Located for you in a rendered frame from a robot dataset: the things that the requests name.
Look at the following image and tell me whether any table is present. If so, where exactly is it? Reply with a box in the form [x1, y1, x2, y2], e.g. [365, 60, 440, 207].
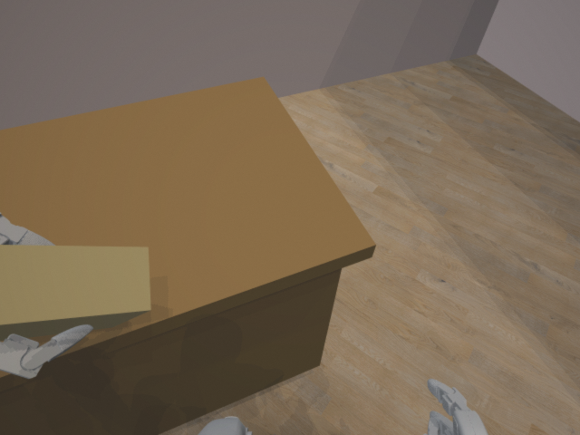
[0, 77, 376, 435]

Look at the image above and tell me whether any right robot hand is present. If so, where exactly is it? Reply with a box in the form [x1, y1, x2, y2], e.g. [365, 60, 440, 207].
[423, 379, 488, 435]

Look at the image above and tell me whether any sponge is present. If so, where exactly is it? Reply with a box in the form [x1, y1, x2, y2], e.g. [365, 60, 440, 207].
[0, 245, 151, 341]

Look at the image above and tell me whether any left robot hand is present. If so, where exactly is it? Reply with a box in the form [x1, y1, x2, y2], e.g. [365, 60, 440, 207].
[0, 212, 93, 379]

